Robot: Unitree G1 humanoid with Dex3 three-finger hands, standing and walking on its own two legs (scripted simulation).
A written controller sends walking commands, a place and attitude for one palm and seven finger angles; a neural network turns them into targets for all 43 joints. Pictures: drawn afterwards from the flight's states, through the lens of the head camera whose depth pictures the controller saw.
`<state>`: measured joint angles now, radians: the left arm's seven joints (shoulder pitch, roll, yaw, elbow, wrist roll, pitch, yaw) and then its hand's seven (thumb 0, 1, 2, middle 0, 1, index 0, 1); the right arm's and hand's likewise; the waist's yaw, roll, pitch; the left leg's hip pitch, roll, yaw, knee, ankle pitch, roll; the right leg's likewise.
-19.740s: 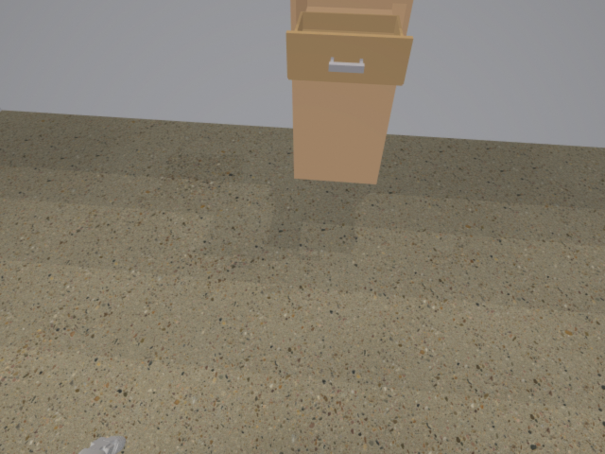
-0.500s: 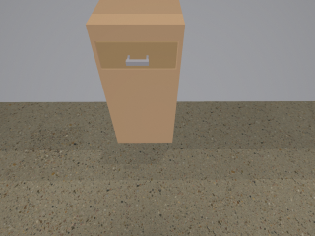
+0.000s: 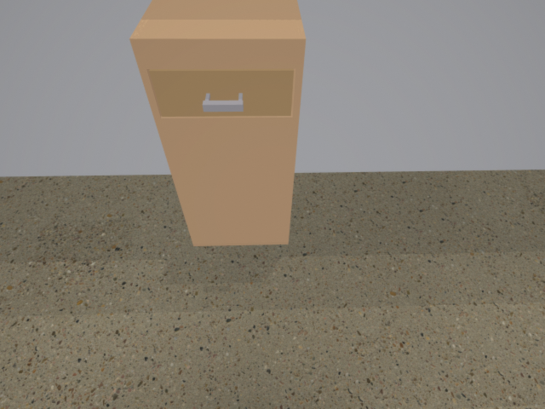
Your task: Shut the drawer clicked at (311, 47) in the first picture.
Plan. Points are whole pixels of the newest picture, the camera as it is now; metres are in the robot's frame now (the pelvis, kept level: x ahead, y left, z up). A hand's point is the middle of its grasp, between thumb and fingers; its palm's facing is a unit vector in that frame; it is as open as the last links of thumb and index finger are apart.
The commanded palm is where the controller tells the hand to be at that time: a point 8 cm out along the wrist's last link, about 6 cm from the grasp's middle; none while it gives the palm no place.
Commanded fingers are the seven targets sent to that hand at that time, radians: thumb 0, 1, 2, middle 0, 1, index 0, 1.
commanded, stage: look to check the result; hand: left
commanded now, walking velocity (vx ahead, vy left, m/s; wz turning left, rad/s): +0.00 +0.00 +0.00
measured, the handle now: (223, 101) +0.85 +0.17 -0.02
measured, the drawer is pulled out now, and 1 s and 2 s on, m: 0.00 0.00 0.00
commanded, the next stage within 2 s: stand and wait in 0.38 s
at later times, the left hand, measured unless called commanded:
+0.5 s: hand out of the picture +0.03 +0.19 -0.17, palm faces +0.00 -0.97 -0.23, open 7.4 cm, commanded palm none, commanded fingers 0.00 0.90 0.90 -0.20 -0.30 -0.20 -0.30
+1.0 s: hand out of the picture +0.05 +0.21 -0.17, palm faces -0.02 -0.96 -0.27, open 7.4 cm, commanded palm none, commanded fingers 0.00 0.90 0.90 -0.20 -0.30 -0.20 -0.30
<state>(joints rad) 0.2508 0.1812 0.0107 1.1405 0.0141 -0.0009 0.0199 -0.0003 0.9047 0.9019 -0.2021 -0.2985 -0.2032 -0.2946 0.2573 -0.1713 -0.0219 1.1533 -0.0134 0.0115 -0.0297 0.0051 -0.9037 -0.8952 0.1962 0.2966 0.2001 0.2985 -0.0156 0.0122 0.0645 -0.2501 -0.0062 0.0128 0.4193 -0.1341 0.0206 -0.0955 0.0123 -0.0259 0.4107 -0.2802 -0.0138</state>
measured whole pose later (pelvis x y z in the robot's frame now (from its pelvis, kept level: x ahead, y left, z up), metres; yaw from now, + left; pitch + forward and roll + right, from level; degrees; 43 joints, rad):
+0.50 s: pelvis +0.01 -0.01 +0.00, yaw +0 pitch -2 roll +0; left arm 0.21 0.20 0.01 1.14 0.01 -0.01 0.02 0.00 0.90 0.90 -0.20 -0.30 -0.20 -0.29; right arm 0.17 -0.21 -0.02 1.14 -0.01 0.00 -0.03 0.00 -0.90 -0.90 0.20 0.30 0.20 0.30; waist 0.00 0.01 0.06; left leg -0.22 0.00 0.01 0.40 -0.14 0.01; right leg -0.06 0.02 -0.02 0.37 -0.27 -0.02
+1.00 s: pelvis +0.02 +0.00 +0.00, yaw -1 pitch -2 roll +0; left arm 0.19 0.24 0.01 1.14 0.01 -0.01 0.01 0.00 0.90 0.90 -0.20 -0.30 -0.20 -0.29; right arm 0.17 -0.24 -0.01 1.16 -0.01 0.00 -0.02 0.01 -0.90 -0.90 0.20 0.30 0.20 0.30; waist -0.01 0.01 0.06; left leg -0.20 0.00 0.02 0.37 -0.14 0.01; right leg -0.04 0.01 -0.01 0.34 -0.27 -0.02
